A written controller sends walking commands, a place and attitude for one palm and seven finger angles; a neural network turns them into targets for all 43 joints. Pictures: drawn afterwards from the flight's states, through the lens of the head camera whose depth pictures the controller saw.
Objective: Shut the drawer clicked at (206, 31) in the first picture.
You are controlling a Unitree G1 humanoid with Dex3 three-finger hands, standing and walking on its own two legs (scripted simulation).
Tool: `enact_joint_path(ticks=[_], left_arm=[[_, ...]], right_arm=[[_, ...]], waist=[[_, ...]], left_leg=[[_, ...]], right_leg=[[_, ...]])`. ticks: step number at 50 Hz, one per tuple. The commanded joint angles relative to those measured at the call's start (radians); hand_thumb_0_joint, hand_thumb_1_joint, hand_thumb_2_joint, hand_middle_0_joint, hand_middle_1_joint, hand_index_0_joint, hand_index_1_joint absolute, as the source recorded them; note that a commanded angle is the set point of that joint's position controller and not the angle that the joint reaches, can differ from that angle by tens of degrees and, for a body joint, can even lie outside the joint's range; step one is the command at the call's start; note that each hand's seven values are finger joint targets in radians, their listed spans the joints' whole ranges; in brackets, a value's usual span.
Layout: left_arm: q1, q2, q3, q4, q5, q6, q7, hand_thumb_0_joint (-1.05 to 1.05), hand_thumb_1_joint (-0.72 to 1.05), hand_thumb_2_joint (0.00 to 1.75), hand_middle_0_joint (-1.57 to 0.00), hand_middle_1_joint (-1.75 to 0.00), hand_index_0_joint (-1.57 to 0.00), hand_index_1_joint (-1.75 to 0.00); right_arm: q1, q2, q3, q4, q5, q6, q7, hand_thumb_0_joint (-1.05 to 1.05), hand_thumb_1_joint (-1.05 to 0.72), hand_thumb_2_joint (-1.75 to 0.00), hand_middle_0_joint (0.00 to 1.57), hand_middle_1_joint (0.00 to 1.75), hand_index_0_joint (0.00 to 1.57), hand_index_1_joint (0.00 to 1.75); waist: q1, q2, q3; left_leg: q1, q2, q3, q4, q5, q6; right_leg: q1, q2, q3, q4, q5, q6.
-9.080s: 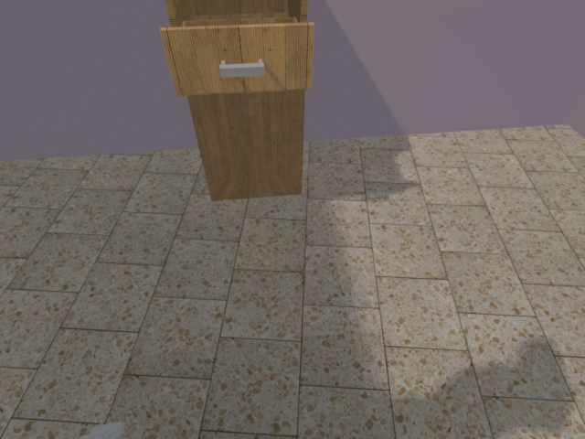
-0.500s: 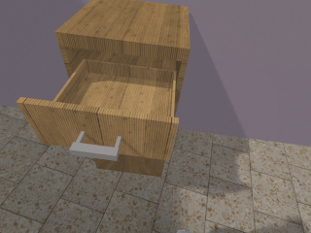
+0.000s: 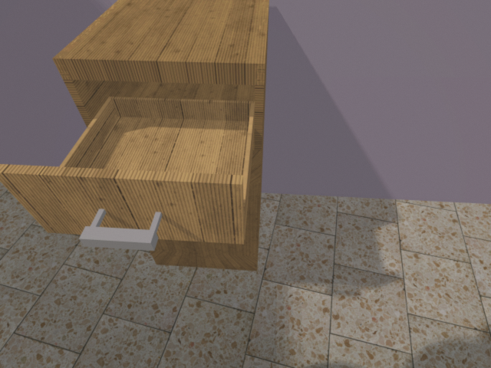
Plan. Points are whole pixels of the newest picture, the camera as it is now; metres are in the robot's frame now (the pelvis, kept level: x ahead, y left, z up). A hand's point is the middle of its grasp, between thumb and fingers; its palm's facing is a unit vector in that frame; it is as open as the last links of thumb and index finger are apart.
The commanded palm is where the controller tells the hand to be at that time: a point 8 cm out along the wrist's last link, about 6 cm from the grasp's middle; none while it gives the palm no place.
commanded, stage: come to a stop and stand still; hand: left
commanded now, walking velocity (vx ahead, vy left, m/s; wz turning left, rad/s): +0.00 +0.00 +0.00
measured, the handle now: (124, 227) +0.34 +0.23 +0.04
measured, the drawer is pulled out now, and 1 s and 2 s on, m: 0.29 0.29 0.29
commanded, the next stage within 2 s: look again from close up in 0.30 s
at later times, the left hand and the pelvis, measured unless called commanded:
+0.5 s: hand out of the picture -0.06 +0.14 -0.16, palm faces +0.01 -0.98 -0.17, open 7.4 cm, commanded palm none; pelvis -0.01 -0.01 +0.01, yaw -2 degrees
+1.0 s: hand out of the picture -0.04 +0.23 -0.18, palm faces -0.01 -0.99 -0.16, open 7.4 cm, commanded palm none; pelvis -0.05 +0.06 +0.00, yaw -1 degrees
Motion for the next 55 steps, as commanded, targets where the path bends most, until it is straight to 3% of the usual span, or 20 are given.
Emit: enact_joint_path(ticks=[1,5,13,19,20,21,22,23,24,25,27,29,31,32,34,38,41,48,51,55], left_arm=[[0.074,0.057,0.003,-0.002,-0.011,-0.009,-0.002,0.0,0.9,0.9,-0.2,-0.3,-0.2,-0.3],[0.095,0.073,0.005,0.013,-0.009,0.001,0.0,0.0,0.9,0.9,-0.2,-0.3,-0.2,-0.3],[0.129,0.062,-0.002,0.027,-0.004,-0.007,0.001,0.0,0.9,0.9,-0.2,-0.3,-0.2,-0.3],[0.157,0.052,-0.002,0.032,-0.004,-0.013,0.004,0.0,0.9,0.9,-0.2,-0.3,-0.2,-0.3],[0.231,0.093,0.011,0.056,0.019,-0.053,0.045,0.0,0.9,0.9,-0.2,-0.3,-0.2,-0.3],[0.239,0.139,0.016,0.034,0.017,-0.053,0.047,0.0,0.9,0.9,-0.2,-0.3,-0.2,-0.3],[0.248,0.131,0.015,0.017,0.012,-0.05,0.043,0.0,0.9,0.9,-0.2,-0.3,-0.2,-0.3],[0.236,0.114,0.011,0.011,0.012,-0.046,0.043,0.0,0.9,0.9,-0.2,-0.3,-0.2,-0.3],[0.217,0.117,0.009,-0.005,0.006,-0.047,0.038,0.0,0.9,0.9,-0.2,-0.3,-0.2,-0.3],[0.195,0.11,0.007,-0.023,0.004,-0.044,0.034,0.0,0.9,0.9,-0.2,-0.3,-0.2,-0.3],[0.144,0.098,0.003,-0.051,0.0,-0.03,0.029,0.0,0.9,0.9,-0.2,-0.3,-0.2,-0.3],[0.135,0.073,-0.007,-0.053,-0.002,-0.015,0.022,0.0,0.9,0.9,-0.2,-0.3,-0.2,-0.3],[0.146,0.064,-0.007,-0.054,0.004,-0.008,0.021,0.0,0.9,0.9,-0.2,-0.3,-0.2,-0.3],[0.136,0.07,-0.01,-0.05,0.003,-0.007,0.019,0.0,0.9,0.9,-0.2,-0.3,-0.2,-0.3],[0.131,0.083,-0.01,-0.052,0.003,0.0,0.014,0.0,0.9,0.9,-0.2,-0.3,-0.2,-0.3],[0.121,0.093,-0.01,-0.067,0.007,0.006,0.006,0.0,0.9,0.9,-0.2,-0.3,-0.2,-0.3],[0.119,0.098,-0.007,-0.077,0.008,0.01,0.002,0.0,0.9,0.9,-0.2,-0.3,-0.2,-0.3],[0.126,0.088,-0.011,-0.066,0.008,0.01,-0.002,0.0,0.9,0.9,-0.2,-0.3,-0.2,-0.3],[0.145,0.082,-0.01,-0.054,0.016,0.014,-0.007,0.0,0.9,0.9,-0.2,-0.3,-0.2,-0.3],[0.18,0.051,-0.01,-0.035,0.022,0.021,-0.014,0.0,0.9,0.9,-0.2,-0.3,-0.2,-0.3]], right_arm=[[0.063,-0.031,0.001,0.002,0.002,-0.025,-0.006,0.0,-0.9,-0.9,0.2,0.3,0.2,0.3],[0.009,-0.045,0.004,-0.007,0.005,-0.018,-0.009,0.0,-0.9,-0.9,0.2,0.3,0.2,0.3],[-0.028,-0.063,-0.002,-0.028,0.006,-0.015,-0.009,0.0,-0.9,-0.9,0.2,0.3,0.2,0.3],[-0.031,-0.067,0.0,-0.028,0.005,-0.021,-0.009,0.0,-0.9,-0.9,0.2,0.3,0.2,0.3],[-0.153,-0.098,-0.004,-0.109,0.011,-0.044,0.003,0.0,-0.9,-0.9,0.2,0.3,0.2,0.3],[-0.144,-0.077,0.001,-0.166,0.011,-0.033,0.005,0.0,-0.9,-0.9,0.2,0.3,0.2,0.3],[-0.088,-0.041,-0.004,-0.15,0.011,-0.027,0.0,0.0,-0.9,-0.9,0.2,0.3,0.2,0.3],[-0.061,-0.054,-0.009,-0.146,0.012,-0.031,-0.001,0.0,-0.9,-0.9,0.2,0.3,0.2,0.3],[-0.047,-0.058,-0.01,-0.147,0.016,-0.031,0.002,0.0,-0.9,-0.9,0.2,0.3,0.2,0.3],[-0.047,-0.064,-0.013,-0.152,0.018,-0.03,0.004,0.0,-0.9,-0.9,0.2,0.3,0.2,0.3],[-0.021,-0.064,-0.01,-0.145,0.012,-0.029,0.005,0.0,-0.9,-0.9,0.2,0.3,0.2,0.3],[-0.043,-0.086,-0.009,-0.15,0.008,-0.03,0.005,0.0,-0.9,-0.9,0.2,0.3,0.2,0.3],[-0.048,-0.104,-0.004,-0.153,0.001,-0.029,0.005,0.0,-0.9,-0.9,0.2,0.3,0.2,0.3],[-0.052,-0.104,-0.001,-0.143,0.001,-0.031,0.005,0.0,-0.9,-0.9,0.2,0.3,0.2,0.3],[-0.064,-0.109,0.001,-0.15,0.001,-0.028,0.009,0.0,-0.9,-0.9,0.2,0.3,0.2,0.3],[-0.05,-0.135,-0.003,-0.158,-0.005,-0.026,0.014,0.0,-0.9,-0.9,0.2,0.3,0.2,0.3],[-0.042,-0.149,-0.005,-0.159,-0.005,-0.032,0.014,0.0,-0.9,-0.9,0.2,0.3,0.2,0.3],[-0.028,-0.156,-0.006,-0.147,-0.001,-0.038,0.013,0.0,-0.9,-0.9,0.2,0.3,0.2,0.3],[0.001,-0.168,-0.011,-0.124,-0.005,-0.027,0.013,0.0,-0.9,-0.9,0.2,0.3,0.2,0.3],[-0.006,-0.178,-0.02,-0.113,-0.006,-0.017,0.012,0.0,-0.9,-0.9,0.2,0.3,0.2,0.3]], waist=[[0.015,-0.038,0.077],[0.029,0.041,0.115],[0.024,-0.053,0.082],[0.028,-0.049,0.05],[0.075,-0.101,0.087],[0.036,-0.088,0.106],[0.034,-0.122,0.028],[0.019,-0.135,-0.041],[0.018,-0.189,-0.114],[0.016,-0.189,-0.135],[0.0,-0.125,-0.094],[0.012,-0.044,-0.006],[0.028,-0.037,0.067],[0.028,0.017,0.09],[0.036,0.032,0.136],[0.037,0.014,0.148],[0.043,0.022,0.083],[0.044,-0.003,0.051],[0.035,0.009,0.035],[0.043,0.002,0.097]], left_leg=[[0.098,0.05,-0.021,-0.114,0.29,0.008],[0.085,0.061,-0.024,-0.134,0.257,0.012],[0.126,0.052,-0.021,-0.155,0.191,0.007],[0.14,0.056,-0.023,-0.169,0.219,0.006],[-0.025,0.039,0.033,0.127,0.137,-0.01],[-0.114,-0.022,0.028,0.134,-0.049,-0.008],[-0.105,-0.028,0.029,0.127,-0.084,0.025],[-0.096,-0.035,0.025,0.125,-0.066,0.03],[-0.069,-0.037,0.015,0.101,-0.043,0.032],[-0.034,-0.038,0.009,0.068,-0.005,0.033],[0.058,-0.027,0.005,-0.044,0.107,0.031],[0.076,0.037,-0.061,-0.084,0.196,0.049],[0.044,0.066,-0.084,-0.095,0.208,0.06],[0.016,0.055,-0.107,-0.108,0.196,0.065],[-0.041,0.054,-0.141,-0.177,0.062,0.074],[-0.099,0.056,-0.183,-0.26,-0.129,0.076],[-0.092,0.072,-0.216,-0.301,-0.15,0.086],[-0.07,0.083,-0.243,-0.337,-0.158,0.089],[-0.039,0.105,-0.276,-0.37,-0.307,0.106],[-0.112,0.134,-0.303,-0.391,-0.41,0.139]], right_leg=[[-0.093,-0.164,0.132,-0.102,0.471,-0.01],[-0.093,-0.15,0.147,-0.152,0.335,0.03],[-0.087,-0.154,0.163,-0.202,0.32,0.048],[-0.058,-0.152,0.159,-0.191,0.369,0.046],[-0.047,-0.24,0.268,-0.174,1.032,0.158],[0.06,-0.279,0.238,-0.098,1.397,0.14],[0.129,-0.285,0.219,-0.048,1.474,0.141],[0.159,-0.255,0.163,-0.004,1.455,0.09],[0.2,-0.234,0.144,0.007,1.363,0.048],[0.183,-0.22,0.146,0.003,1.214,0.015],[0.071,-0.191,0.145,0.002,0.826,-0.002],[-0.066,-0.154,0.156,-0.07,0.378,0.015],[-0.114,-0.126,0.164,-0.124,0.211,0.017],[-0.11,-0.124,0.162,-0.115,0.171,0.013],[-0.121,-0.112,0.16,-0.129,0.042,0.01],[-0.121,-0.106,0.138,-0.121,-0.025,0.015],[-0.074,-0.102,0.106,-0.087,0.016,0.022],[-0.078,-0.11,0.092,-0.075,0.043,0.03],[-0.109,-0.076,0.048,-0.02,-0.067,0.028],[-0.126,-0.048,0.023,0.045,-0.08,0.029]])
